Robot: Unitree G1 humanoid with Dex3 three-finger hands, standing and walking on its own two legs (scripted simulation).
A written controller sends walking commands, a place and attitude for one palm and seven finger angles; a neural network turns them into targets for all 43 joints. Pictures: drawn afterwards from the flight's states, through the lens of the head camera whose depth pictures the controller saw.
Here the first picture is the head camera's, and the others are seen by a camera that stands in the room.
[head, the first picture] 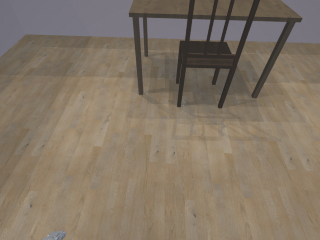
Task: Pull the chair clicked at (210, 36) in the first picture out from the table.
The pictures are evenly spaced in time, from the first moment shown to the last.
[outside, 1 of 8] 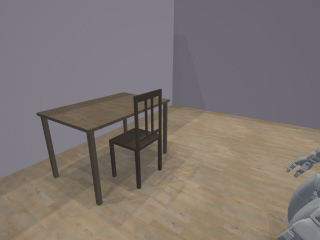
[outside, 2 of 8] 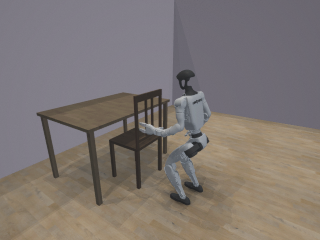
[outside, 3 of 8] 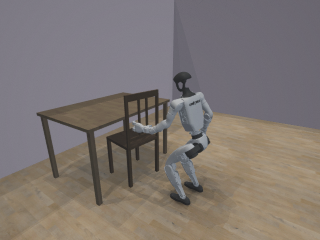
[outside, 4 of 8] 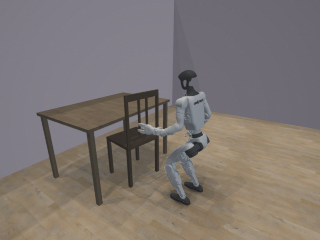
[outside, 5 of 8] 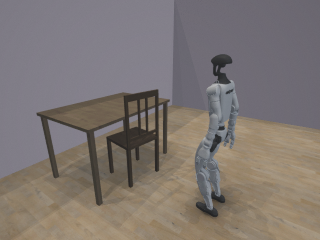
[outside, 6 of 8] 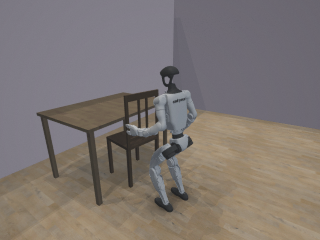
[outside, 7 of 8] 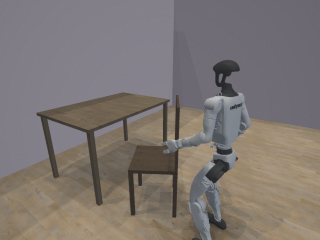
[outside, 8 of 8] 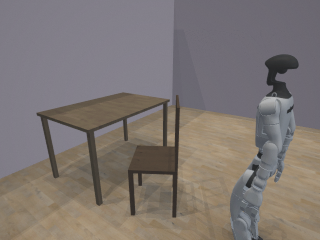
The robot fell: no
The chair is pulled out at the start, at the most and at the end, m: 0.00 0.41 0.41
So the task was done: yes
